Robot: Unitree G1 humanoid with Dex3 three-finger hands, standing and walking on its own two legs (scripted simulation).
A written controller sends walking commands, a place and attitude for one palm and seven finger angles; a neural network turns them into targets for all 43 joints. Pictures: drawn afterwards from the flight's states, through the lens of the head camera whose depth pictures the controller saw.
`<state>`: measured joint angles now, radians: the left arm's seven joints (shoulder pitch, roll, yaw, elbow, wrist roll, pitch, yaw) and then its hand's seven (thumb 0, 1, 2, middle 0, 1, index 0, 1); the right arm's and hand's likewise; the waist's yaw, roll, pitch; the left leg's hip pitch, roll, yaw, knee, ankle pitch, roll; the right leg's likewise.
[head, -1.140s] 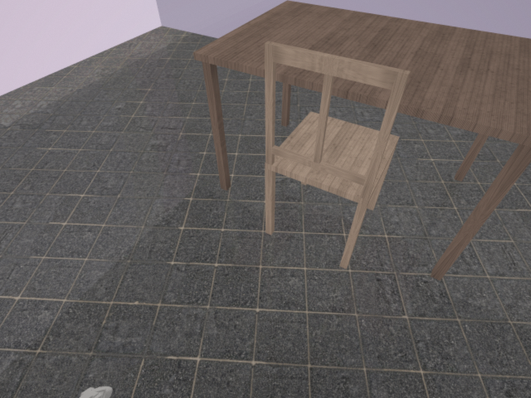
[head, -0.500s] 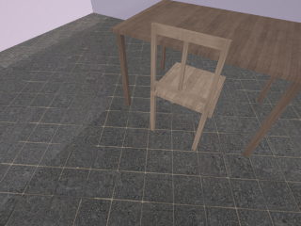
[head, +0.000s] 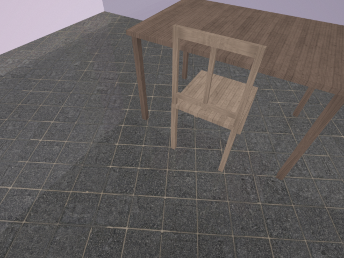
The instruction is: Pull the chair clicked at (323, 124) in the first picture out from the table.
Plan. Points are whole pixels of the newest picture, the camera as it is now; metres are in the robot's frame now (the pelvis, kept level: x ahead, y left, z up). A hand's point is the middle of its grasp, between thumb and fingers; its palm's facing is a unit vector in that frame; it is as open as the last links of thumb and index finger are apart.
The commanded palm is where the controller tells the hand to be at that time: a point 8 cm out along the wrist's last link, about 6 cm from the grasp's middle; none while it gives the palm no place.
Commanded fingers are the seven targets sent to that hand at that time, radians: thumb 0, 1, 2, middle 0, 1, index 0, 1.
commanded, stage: look at it before walking up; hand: left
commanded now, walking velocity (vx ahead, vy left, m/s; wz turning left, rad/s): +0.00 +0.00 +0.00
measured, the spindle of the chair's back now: (209, 77) +0.92 -0.13 -0.09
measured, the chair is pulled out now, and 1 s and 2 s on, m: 0.00 0.00 0.00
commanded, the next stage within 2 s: turn to face it in 0.30 s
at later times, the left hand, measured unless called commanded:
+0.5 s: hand out of the picture +0.08 +0.25 -0.15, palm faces -0.03 -0.94 -0.35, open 7.4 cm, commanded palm none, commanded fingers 0.00 0.90 0.90 -0.20 -0.30 -0.20 -0.30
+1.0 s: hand out of the picture +0.06 +0.14 -0.16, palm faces -0.21 -0.94 -0.28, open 7.3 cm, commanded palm none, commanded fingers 0.00 0.90 0.90 -0.20 -0.30 -0.20 -0.30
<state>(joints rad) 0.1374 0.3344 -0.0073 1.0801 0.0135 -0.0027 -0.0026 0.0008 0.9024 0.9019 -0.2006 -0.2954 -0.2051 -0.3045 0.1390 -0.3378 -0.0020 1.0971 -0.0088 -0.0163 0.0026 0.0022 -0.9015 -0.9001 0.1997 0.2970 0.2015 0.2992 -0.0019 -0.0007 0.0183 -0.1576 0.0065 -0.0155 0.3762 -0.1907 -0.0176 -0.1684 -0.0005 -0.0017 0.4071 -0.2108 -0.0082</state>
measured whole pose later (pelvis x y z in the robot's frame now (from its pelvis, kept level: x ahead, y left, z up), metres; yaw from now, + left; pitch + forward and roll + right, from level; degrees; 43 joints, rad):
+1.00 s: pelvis -0.02 -0.05 -0.01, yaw -16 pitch +1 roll +3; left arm 0.28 0.18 0.04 0.95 0.02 0.03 0.01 0.00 0.90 0.90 -0.20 -0.30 -0.20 -0.30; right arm 0.15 -0.24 -0.06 0.98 -0.01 0.05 -0.01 0.00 -0.90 -0.90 0.20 0.30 0.20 0.30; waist 0.03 0.02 0.09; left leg -0.49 0.05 0.02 1.12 -0.38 -0.06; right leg -0.30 0.05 0.02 0.56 -0.27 -0.10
